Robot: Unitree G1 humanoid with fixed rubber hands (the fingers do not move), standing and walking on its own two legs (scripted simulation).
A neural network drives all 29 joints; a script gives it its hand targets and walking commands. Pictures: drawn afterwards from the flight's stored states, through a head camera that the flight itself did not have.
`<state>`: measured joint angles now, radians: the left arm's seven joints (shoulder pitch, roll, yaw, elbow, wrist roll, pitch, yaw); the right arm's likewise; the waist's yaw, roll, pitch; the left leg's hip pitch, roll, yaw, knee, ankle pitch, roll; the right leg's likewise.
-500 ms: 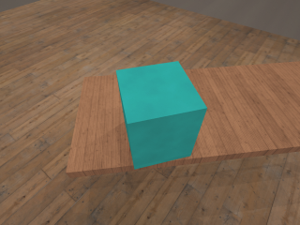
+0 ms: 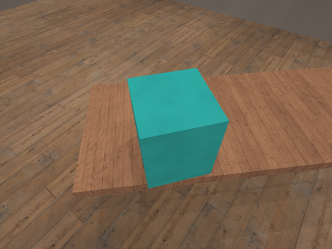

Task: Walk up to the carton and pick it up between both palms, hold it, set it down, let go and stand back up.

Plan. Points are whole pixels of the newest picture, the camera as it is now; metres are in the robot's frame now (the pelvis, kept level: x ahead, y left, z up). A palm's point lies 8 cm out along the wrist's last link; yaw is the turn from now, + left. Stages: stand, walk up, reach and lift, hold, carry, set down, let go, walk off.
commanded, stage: stand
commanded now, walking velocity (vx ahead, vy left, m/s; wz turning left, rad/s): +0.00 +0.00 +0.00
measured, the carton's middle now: (171, 129) +0.43 -0.01 +0.02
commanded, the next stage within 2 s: walk up in 0.56 s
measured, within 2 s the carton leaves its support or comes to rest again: neither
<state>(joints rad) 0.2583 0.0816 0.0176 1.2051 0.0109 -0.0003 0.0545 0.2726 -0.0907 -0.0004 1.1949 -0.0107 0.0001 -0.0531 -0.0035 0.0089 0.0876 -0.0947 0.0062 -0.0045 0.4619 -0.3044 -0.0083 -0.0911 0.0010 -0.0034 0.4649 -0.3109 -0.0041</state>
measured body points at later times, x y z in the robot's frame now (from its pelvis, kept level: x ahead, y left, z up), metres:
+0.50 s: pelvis +0.00 +0.00 +0.00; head +0.02 -0.01 +0.45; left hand -0.02 +0.19 -0.17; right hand -0.02 -0.20 -0.17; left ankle -0.03 +0.12 -0.74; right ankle -0.03 -0.12 -0.74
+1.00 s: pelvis -0.02 -0.06 -0.02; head +0.03 -0.06 +0.43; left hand +0.07 +0.21 -0.16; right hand -0.05 -0.29 -0.17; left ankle -0.03 +0.13 -0.74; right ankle +0.02 -0.21 -0.71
